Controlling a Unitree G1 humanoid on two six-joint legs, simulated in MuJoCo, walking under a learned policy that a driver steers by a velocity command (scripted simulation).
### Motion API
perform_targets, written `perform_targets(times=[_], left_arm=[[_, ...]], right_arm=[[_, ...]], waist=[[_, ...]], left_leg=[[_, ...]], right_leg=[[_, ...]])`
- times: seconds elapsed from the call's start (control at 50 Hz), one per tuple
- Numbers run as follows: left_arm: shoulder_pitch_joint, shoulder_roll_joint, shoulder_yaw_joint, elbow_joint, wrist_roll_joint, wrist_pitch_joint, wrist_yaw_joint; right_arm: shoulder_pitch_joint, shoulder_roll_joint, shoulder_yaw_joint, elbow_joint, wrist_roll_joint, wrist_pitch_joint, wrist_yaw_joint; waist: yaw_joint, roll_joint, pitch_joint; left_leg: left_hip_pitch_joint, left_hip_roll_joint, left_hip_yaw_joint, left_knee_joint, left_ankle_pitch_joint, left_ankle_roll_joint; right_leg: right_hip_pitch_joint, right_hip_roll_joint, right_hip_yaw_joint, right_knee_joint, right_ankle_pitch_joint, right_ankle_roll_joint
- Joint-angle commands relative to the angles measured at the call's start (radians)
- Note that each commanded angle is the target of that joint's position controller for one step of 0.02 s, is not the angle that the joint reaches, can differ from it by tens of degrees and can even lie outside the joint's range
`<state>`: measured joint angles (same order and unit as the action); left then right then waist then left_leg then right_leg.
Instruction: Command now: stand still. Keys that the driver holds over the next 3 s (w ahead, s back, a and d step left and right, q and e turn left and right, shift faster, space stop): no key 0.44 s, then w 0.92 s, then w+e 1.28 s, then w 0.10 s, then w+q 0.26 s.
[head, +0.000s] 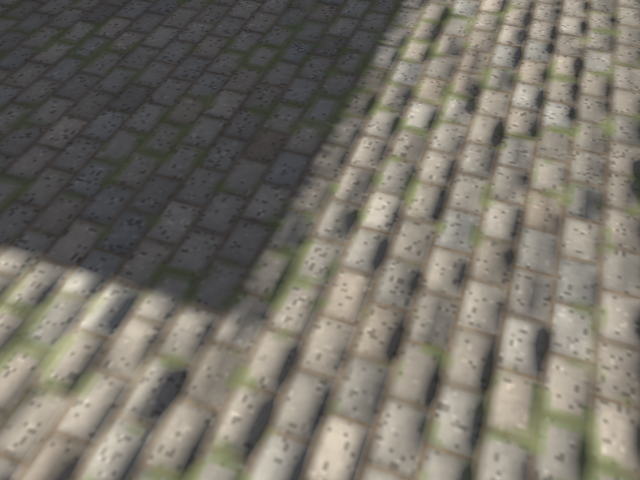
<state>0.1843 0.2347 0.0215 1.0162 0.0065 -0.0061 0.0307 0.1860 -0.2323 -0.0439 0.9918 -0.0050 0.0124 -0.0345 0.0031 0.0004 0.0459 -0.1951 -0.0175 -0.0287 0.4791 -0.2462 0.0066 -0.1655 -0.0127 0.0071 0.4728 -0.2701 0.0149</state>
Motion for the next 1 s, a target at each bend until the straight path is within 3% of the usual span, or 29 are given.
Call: perform_targets(times=[0.02,0.44,0.46,0.5,0.52,0.56,0.62,0.66,0.7,0.72,0.74,0.76,0.78,0.8,0.84,0.88,0.9,0.96,1.0], left_arm=[[0.009,0.11,0.018,-0.02,0.0,-0.008,0.005],[0.082,0.083,0.004,0.049,-0.003,-0.005,0.012],[0.103,0.072,0.002,0.061,-0.004,-0.004,0.013],[0.103,0.092,0.01,0.057,-0.014,-0.001,0.019],[0.097,0.096,0.012,0.046,-0.016,-0.005,0.02],[0.101,0.078,0.009,0.034,-0.021,-0.029,0.015],[0.082,0.045,0.006,0.011,-0.025,-0.066,-0.005],[0.084,0.021,0.002,-0.001,-0.032,-0.085,-0.017],[0.152,0.021,0.004,0.018,-0.033,-0.094,-0.021],[0.259,0.037,0.01,0.055,-0.034,-0.098,-0.022],[0.388,0.109,0.032,0.098,-0.036,-0.103,-0.021],[0.496,0.23,0.066,0.122,-0.038,-0.107,-0.029],[0.486,0.166,0.047,0.113,-0.018,-0.112,-0.033],[0.451,0.122,0.035,0.098,-0.007,-0.117,-0.036],[0.394,0.096,0.022,0.077,-0.012,-0.109,-0.044],[0.385,0.046,0.004,0.07,-0.009,-0.089,-0.037],[0.369,0.042,0.0,0.059,-0.006,-0.081,-0.029],[0.312,0.102,0.006,0.016,-0.003,-0.08,-0.005],[0.347,0.149,0.022,0.028,-0.017,-0.089,0.0]], right_arm=[[-0.002,-0.108,-0.018,-0.018,0.001,-0.011,-0.004],[0.031,-0.082,0.002,0.077,0.004,-0.012,-0.007],[0.05,-0.072,0.005,0.089,0.004,-0.01,-0.008],[0.061,-0.099,-0.005,0.09,0.016,-0.008,-0.012],[0.059,-0.104,-0.007,0.083,0.018,-0.013,-0.012],[0.075,-0.101,-0.009,0.076,0.024,-0.037,-0.007],[0.158,-0.126,-0.02,0.089,0.034,-0.069,0.008],[0.164,-0.154,-0.029,0.083,0.035,-0.076,0.013],[0.079,-0.154,-0.027,0.043,0.037,-0.079,0.016],[-0.017,-0.137,-0.021,0.005,0.042,-0.081,0.019],[-0.094,-0.076,-0.005,-0.036,0.044,-0.096,0.021],[-0.103,-0.051,0.001,-0.073,0.032,-0.123,0.025],[-0.104,-0.091,-0.009,-0.07,0.03,-0.138,0.03],[-0.075,-0.086,-0.008,-0.062,0.041,-0.146,0.041],[-0.098,-0.081,-0.009,-0.072,0.047,-0.151,0.052],[-0.131,-0.058,-0.008,-0.094,0.039,-0.145,0.061],[-0.149,-0.039,-0.002,-0.104,0.036,-0.139,0.068],[-0.281,0.006,0.024,-0.165,0.026,-0.127,0.075],[-0.32,-0.029,0.02,-0.194,0.032,-0.117,0.075]], waist=[[0.001,-0.001,-0.02],[-0.001,0.003,-0.006],[-0.002,0.004,-0.03],[-0.006,0.008,0.018],[-0.007,0.012,0.062],[-0.011,0.028,0.102],[-0.035,0.094,0.075],[-0.018,0.164,0.067],[0.041,0.142,0.087],[0.1,0.101,0.092],[0.144,-0.073,0.088],[0.158,-0.317,0.048],[0.135,-0.216,0.044],[0.099,-0.135,0.047],[0.069,-0.064,0.057],[0.056,-0.079,0.057],[0.05,-0.082,0.063],[0.054,-0.09,0.094],[0.047,-0.121,0.102]], left_leg=[[0.02,0.04,-0.04,-0.079,0.128,0.017],[0.005,0.034,-0.023,-0.085,0.121,0.017],[0.014,0.024,-0.013,-0.089,0.016,0.019],[-0.05,0.006,-0.009,-0.076,-0.335,0.047],[-0.098,0.019,-0.032,-0.084,-0.447,0.065],[-0.121,0.063,-0.096,-0.098,-0.489,0.099],[-0.03,0.166,-0.265,-0.165,-0.519,0.168],[-0.033,0.26,-0.413,-0.251,-0.537,0.222],[-0.17,0.232,-0.364,-0.225,-0.464,0.201],[-0.268,0.168,-0.254,-0.138,-0.362,0.157],[-0.431,0.043,-0.058,0.116,-0.195,0.082],[-0.614,-0.036,0.069,0.422,-0.17,0.029],[-0.73,-0.007,-0.002,0.615,-0.295,0.034],[-0.785,0.031,-0.034,0.724,-0.254,0.054],[-0.857,0.087,-0.008,0.758,-0.14,0.069],[-0.789,0.115,0.026,0.675,-0.063,0.057],[-0.738,0.111,0.049,0.602,-0.013,0.044],[-0.437,0.055,0.109,0.259,0.204,0.009],[-0.34,0.035,0.105,0.165,0.255,0.016]], right_leg=[[-0.043,-0.024,0.023,-0.088,0.104,-0.016],[-0.055,-0.011,0.015,-0.088,0.103,-0.018],[-0.047,0.001,0.003,-0.089,0.008,-0.021],[-0.108,0.024,-0.008,-0.057,-0.295,-0.049],[-0.155,0.016,0.008,-0.051,-0.396,-0.066],[-0.205,-0.005,0.038,-0.026,-0.408,-0.088],[-0.276,0.013,0.005,0.098,-0.285,-0.086],[-0.252,0.027,-0.037,0.181,-0.178,-0.093],[-0.085,0.021,-0.023,0.077,-0.166,-0.128],[0.044,-0.002,0.023,-0.021,-0.151,-0.145],[0.205,-0.102,0.229,-0.131,-0.191,-0.189],[0.385,-0.306,0.56,-0.243,-0.04,-0.279],[0.429,-0.363,0.632,-0.227,0.096,-0.304],[0.448,-0.351,0.562,-0.202,0.195,-0.287],[0.449,-0.313,0.401,-0.219,0.345,-0.248],[0.373,-0.254,0.268,-0.266,0.413,-0.205],[0.313,-0.225,0.217,-0.294,0.409,-0.196],[0.038,-0.143,0.086,-0.385,0.338,-0.179],[0.031,-0.178,0.091,-0.427,0.328,-0.184]])
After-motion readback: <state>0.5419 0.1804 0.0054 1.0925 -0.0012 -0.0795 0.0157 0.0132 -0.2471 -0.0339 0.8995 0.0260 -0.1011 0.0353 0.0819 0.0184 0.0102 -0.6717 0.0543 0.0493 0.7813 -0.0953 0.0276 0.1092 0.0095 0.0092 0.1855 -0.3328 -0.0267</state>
